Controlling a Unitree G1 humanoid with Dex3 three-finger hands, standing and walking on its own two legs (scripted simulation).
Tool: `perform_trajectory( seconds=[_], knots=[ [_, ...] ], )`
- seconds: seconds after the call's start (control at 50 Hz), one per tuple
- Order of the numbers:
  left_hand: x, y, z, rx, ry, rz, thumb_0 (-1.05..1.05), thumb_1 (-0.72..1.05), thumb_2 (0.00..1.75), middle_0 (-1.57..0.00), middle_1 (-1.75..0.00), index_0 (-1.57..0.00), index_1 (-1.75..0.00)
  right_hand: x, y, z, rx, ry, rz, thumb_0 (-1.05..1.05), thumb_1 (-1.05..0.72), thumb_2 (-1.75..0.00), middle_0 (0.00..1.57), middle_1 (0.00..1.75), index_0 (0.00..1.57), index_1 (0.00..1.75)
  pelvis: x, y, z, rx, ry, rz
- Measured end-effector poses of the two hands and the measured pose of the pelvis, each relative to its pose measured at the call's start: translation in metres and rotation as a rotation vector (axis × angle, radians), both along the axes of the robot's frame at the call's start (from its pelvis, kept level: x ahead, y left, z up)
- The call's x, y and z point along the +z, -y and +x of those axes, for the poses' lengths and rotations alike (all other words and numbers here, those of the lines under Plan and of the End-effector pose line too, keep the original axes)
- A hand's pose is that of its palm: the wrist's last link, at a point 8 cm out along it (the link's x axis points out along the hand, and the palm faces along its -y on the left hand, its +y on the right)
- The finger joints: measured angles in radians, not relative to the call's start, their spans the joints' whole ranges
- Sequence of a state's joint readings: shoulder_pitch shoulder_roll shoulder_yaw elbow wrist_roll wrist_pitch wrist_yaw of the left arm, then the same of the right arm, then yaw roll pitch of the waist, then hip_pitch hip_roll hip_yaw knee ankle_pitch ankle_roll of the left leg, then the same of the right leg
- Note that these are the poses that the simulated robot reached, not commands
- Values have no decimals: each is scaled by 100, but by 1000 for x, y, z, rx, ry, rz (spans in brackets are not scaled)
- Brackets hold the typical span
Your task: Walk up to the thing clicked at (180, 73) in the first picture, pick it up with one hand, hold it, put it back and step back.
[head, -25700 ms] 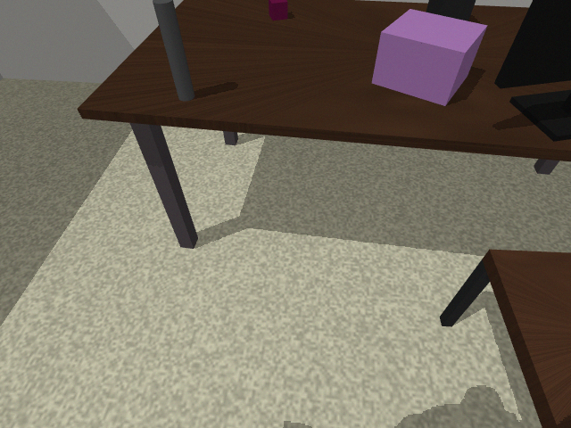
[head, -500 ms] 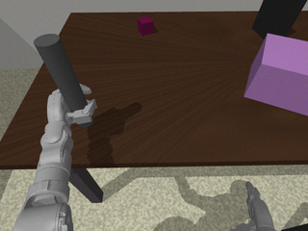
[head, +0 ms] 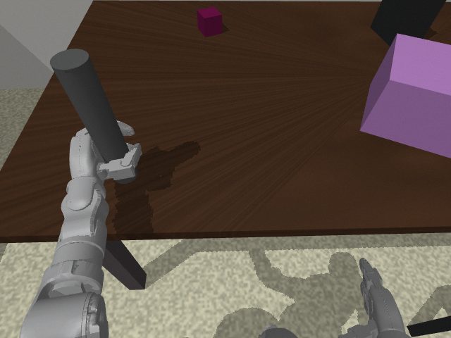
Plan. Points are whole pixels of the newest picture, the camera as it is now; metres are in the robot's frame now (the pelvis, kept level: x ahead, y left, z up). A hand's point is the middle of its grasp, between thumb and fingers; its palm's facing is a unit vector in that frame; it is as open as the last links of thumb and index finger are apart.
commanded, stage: lower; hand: left
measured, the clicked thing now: (104, 129) +0.43 +0.18 +0.14
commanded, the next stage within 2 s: loosen in 0.54 s
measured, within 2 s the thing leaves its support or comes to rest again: rests again in 0.44 s
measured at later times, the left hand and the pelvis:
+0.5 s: hand (131, 162) +0.43 +0.16 +0.06, palm faces +0.09 -1.00 +0.01, open 6.1 cm; pelvis +0.00 -0.01 -0.01, yaw +0 degrees
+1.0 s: hand (131, 162) +0.43 +0.16 +0.06, palm faces +0.09 -1.00 +0.02, open 7.3 cm; pelvis +0.00 +0.00 -0.02, yaw +0 degrees
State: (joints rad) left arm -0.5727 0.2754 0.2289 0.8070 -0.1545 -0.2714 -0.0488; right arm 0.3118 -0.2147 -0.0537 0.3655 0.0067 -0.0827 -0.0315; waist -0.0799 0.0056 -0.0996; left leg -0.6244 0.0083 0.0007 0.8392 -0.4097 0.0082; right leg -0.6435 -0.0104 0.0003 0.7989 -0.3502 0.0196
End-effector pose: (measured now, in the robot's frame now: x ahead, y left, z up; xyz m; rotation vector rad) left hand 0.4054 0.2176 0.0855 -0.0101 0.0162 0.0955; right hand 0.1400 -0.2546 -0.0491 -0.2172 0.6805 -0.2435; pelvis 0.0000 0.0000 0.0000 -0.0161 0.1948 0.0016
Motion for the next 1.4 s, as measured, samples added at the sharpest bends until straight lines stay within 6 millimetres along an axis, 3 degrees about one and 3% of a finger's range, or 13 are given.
perform_trajectory(
  seconds=[0.54,0.74,1.02,1.4],
  knots=[
    [-30,7,0,-11,-9,2,-1,4,118,-96,-115,-97,-114,3,5,-1,28,12,-22,-1,51,-6,6,5,5,5,-13,6,-1,3,-41,1],
    [-31,7,-1,-10,14,-1,-1,4,117,-97,-115,-97,-114,5,5,-1,31,17,-28,-1,51,-6,6,5,5,5,-16,4,-2,4,-46,-1],
    [-31,6,1,-3,21,-4,0,-8,71,-101,-92,-102,-91,5,4,-5,24,5,-29,-1,50,-5,6,5,5,5,-17,3,-2,0,-48,2],
    [-33,6,-2,-4,14,-4,-1,-35,22,-45,-30,-43,-32,6,1,-1,30,2,-23,-1,50,-6,6,5,6,5,-17,1,1,1,-48,0]
  ],
)
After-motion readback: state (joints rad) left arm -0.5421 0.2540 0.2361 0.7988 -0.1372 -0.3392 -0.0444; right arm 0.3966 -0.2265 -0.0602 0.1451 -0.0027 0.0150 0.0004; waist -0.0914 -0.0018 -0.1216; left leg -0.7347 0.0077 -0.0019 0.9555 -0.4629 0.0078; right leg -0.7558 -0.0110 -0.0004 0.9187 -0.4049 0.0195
